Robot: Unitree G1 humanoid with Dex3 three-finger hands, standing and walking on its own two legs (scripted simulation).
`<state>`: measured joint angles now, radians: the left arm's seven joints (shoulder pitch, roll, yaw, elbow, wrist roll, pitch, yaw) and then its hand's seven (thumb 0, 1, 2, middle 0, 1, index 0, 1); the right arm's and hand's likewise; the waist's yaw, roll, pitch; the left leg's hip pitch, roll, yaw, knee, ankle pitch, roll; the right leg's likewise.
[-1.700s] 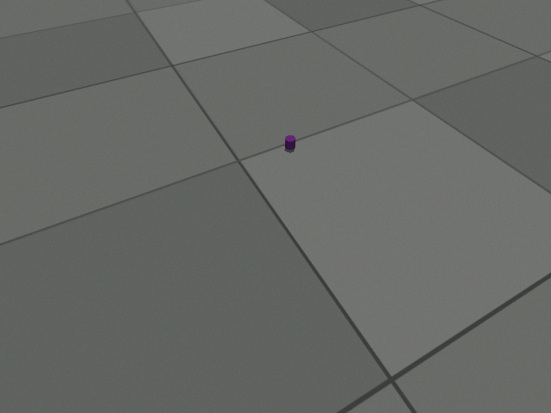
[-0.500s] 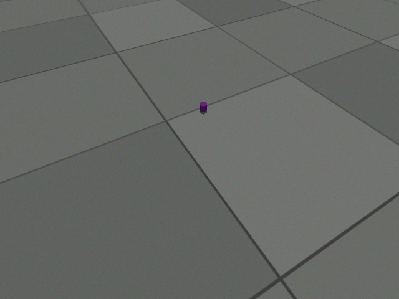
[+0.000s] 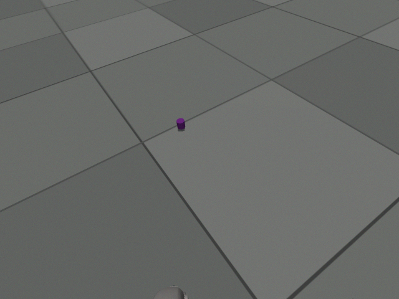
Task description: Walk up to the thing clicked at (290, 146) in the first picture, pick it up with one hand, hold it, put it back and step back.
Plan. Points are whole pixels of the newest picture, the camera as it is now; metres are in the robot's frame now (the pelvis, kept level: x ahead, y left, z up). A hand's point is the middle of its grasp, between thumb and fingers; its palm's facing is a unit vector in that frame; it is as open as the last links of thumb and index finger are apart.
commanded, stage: walk up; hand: left
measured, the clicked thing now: (180, 123) +1.41 +0.28 -0.75
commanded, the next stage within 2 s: none
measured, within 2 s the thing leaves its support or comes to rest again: neither
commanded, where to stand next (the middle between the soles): +1.00 +0.05 m, yaw -3 degrees
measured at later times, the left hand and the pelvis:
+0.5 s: hand (114, 211) +0.37 +0.29 -0.13, palm faces -0.08 -0.92 -0.38, open 7.4 cm; pelvis +0.27 +0.02 +0.00, yaw -3 degrees
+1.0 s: hand (134, 171) +0.51 +0.27 -0.14, palm faces -0.03 -0.92 -0.40, open 7.4 cm; pelvis +0.49 -0.01 -0.01, yaw -2 degrees
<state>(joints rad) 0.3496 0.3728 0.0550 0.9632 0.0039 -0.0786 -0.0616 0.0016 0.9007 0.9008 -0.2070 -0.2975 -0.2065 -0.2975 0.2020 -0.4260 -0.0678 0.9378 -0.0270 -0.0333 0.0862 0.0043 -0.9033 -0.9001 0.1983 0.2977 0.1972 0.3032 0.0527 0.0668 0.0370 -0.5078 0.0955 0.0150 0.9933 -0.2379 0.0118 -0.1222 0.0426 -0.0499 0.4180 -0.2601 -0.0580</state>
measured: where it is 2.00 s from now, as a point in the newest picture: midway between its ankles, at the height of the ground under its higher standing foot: (211, 187)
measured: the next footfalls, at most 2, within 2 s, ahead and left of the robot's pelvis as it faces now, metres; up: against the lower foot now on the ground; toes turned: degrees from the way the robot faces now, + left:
left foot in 0.22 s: +0.30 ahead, +0.15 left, +0.00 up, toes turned +5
right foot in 0.62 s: +0.49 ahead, -0.14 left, +0.00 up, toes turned -6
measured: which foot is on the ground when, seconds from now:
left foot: up 0.00-0.20, down 0.22-0.64, up 0.66-1.00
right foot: down 0.00-0.26, up 0.28-0.60, down 0.62-1.00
